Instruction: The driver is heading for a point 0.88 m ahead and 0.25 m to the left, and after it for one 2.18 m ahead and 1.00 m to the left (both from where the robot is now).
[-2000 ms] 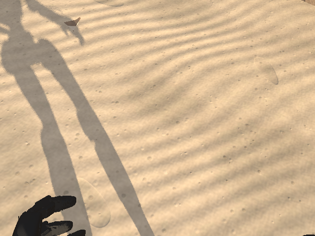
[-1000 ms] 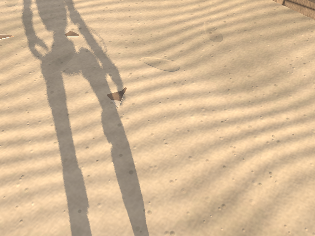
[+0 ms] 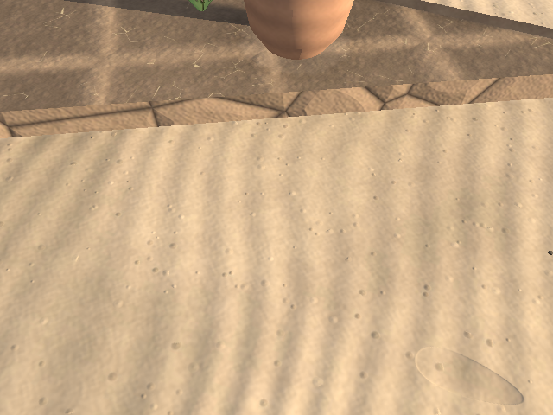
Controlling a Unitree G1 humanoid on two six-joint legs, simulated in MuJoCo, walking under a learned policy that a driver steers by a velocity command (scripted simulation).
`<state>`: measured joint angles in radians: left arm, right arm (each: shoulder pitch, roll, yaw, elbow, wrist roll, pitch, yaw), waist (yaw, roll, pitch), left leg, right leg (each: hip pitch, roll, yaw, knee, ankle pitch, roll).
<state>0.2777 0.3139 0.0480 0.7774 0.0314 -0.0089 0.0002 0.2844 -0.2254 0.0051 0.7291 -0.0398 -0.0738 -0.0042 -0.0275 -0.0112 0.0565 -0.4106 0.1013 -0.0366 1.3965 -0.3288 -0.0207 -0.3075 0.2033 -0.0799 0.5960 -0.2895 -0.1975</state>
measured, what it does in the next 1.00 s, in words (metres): walks ahead, turning left: left foot, then right foot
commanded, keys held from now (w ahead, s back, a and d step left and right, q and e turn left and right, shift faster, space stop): w+shift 0.34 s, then w+q+shift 0.48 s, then q+shift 0.18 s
